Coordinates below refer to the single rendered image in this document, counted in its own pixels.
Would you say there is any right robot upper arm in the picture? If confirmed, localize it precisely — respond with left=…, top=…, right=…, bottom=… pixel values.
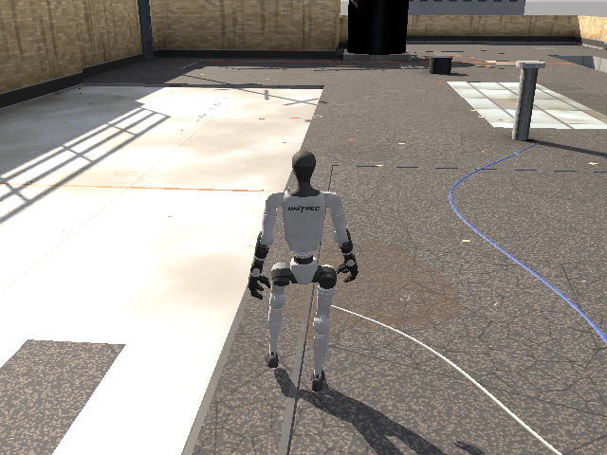
left=323, top=191, right=349, bottom=244

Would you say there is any right robot hand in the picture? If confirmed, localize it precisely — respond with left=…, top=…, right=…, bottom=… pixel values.
left=336, top=262, right=359, bottom=282

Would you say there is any right robot shin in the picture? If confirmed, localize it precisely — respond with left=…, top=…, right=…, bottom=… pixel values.
left=314, top=318, right=329, bottom=379

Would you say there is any right robot forearm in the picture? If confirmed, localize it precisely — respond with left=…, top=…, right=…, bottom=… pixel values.
left=339, top=229, right=357, bottom=266

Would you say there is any left robot forearm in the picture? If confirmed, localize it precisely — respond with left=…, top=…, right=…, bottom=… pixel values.
left=249, top=231, right=269, bottom=277

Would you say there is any left robot upper arm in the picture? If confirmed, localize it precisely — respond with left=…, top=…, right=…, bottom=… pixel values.
left=260, top=191, right=284, bottom=246

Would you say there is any left robot hand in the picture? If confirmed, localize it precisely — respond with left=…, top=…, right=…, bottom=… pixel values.
left=248, top=274, right=270, bottom=300

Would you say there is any robot head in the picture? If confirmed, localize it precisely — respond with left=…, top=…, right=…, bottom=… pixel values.
left=287, top=151, right=320, bottom=197

